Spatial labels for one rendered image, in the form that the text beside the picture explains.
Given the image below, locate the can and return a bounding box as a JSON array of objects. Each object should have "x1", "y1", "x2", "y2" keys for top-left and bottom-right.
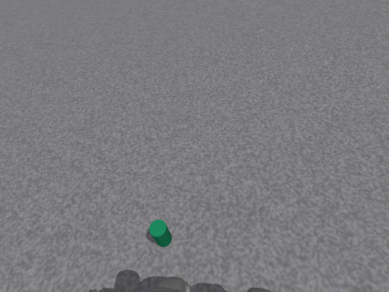
[{"x1": 150, "y1": 220, "x2": 172, "y2": 247}]

